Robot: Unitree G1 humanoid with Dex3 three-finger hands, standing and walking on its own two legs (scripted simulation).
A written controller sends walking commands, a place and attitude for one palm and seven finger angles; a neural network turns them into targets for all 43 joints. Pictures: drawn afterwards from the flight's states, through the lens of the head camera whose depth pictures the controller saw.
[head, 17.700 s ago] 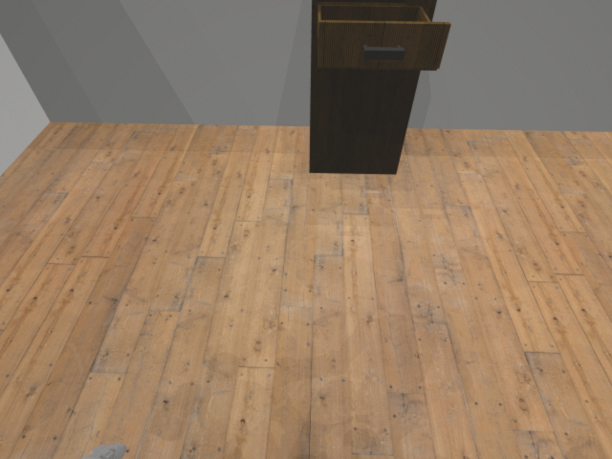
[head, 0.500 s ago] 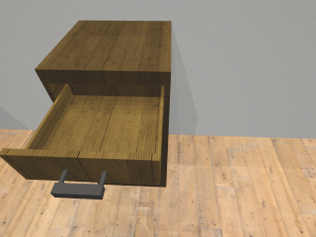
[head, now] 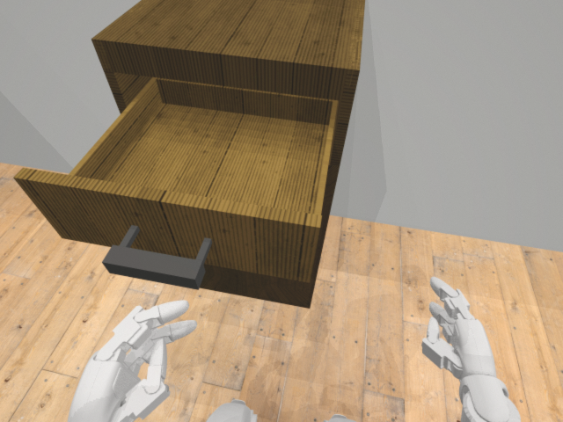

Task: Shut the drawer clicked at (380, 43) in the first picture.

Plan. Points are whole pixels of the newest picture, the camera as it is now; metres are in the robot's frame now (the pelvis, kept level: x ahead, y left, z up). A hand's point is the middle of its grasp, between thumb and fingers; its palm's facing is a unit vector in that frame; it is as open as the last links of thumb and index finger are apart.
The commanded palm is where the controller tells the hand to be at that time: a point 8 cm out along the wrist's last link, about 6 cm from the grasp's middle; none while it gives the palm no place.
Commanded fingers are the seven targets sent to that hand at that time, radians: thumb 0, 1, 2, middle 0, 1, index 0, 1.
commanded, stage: raise the hand and make a fist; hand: left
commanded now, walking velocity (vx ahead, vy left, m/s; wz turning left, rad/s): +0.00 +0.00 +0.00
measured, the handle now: (162, 252) +0.32 +0.20 +0.07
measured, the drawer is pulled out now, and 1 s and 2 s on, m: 0.28 0.28 0.28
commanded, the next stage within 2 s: bring the fist close to the handle in 1.44 s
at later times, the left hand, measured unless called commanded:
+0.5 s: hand (127, 374) +0.15 +0.18 +0.10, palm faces -0.06 -1.00 -0.05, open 3.4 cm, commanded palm +0.10 +0.24 +0.12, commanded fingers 0.00 0.90 0.90 -1.18 -1.36 -1.18 -1.36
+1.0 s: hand (90, 372) +0.14 +0.19 +0.16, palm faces -0.04 -1.00 -0.09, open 3.2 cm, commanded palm +0.08 +0.24 +0.17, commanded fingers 0.00 0.90 0.90 -1.40 -1.60 -1.40 -1.60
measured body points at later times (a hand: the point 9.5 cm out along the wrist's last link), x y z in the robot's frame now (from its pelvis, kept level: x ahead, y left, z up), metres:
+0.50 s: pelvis +0.00 +0.01 +0.02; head +0.02 +0.01 +0.47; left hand +0.15 +0.23 +0.11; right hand +0.17 -0.24 -0.04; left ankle +0.02 +0.12 -0.66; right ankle +0.02 -0.08 -0.66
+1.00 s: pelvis +0.02 +0.03 +0.04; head +0.00 +0.02 +0.49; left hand +0.14 +0.24 +0.17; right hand +0.23 -0.17 +0.01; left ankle +0.02 +0.12 -0.66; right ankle +0.02 -0.08 -0.66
